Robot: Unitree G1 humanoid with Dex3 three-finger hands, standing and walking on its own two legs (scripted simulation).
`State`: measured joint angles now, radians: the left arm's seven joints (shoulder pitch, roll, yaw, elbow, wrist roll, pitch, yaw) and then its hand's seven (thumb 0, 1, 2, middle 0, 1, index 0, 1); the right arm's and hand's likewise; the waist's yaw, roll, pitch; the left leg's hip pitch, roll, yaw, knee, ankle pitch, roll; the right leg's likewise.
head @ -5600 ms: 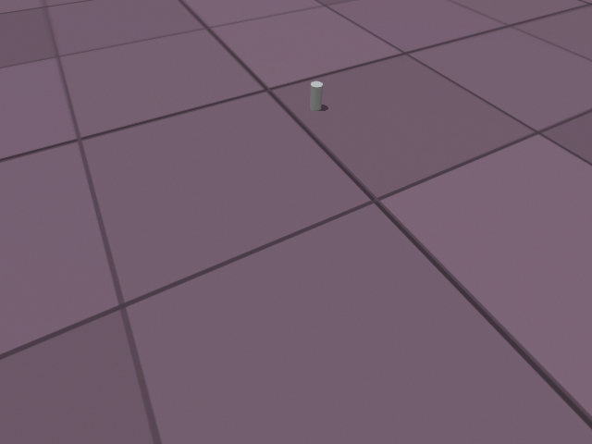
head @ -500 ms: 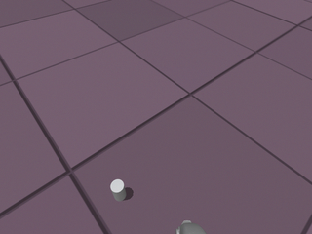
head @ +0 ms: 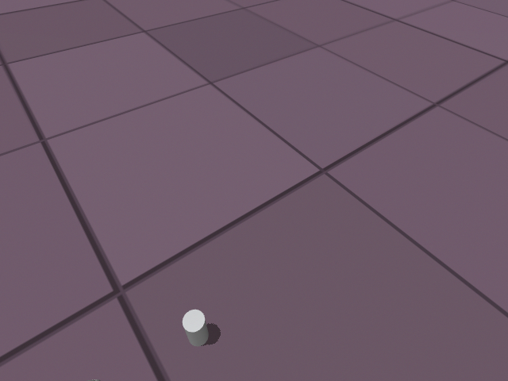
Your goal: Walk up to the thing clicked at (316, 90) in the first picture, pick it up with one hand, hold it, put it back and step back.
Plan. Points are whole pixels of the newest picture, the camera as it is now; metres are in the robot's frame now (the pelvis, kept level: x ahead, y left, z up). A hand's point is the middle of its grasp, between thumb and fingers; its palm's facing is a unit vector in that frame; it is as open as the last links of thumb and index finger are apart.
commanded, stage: walk up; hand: left
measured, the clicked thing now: (196, 328) +0.43 +0.20 -0.68
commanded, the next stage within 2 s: stand in 1.28 s
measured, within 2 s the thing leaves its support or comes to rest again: neither
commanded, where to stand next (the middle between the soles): +0.07 -0.01 m, yaw +1 degrees
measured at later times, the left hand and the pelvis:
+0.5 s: hand out of the picture +0.09 +0.26 -0.14, palm faces +0.05 -0.94 -0.34, open 7.4 cm; pelvis +0.02 +0.00 +0.02, yaw +2 degrees
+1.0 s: hand out of the picture +0.10 +0.26 -0.14, palm faces +0.05 -0.95 -0.32, open 7.4 cm; pelvis +0.03 +0.00 +0.02, yaw +2 degrees
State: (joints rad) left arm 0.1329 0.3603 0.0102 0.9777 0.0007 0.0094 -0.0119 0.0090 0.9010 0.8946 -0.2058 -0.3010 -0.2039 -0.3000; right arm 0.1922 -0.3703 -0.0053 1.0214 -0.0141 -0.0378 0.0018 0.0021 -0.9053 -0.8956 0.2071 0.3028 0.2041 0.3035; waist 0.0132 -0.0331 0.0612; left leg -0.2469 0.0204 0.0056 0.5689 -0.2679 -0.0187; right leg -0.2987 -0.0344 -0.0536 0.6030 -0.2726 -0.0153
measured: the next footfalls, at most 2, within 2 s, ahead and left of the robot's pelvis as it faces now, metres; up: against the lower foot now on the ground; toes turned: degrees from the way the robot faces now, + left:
none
